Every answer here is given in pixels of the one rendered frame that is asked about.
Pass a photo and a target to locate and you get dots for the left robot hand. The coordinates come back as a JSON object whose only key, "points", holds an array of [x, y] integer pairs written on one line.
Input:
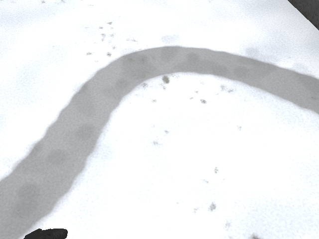
{"points": [[56, 233]]}

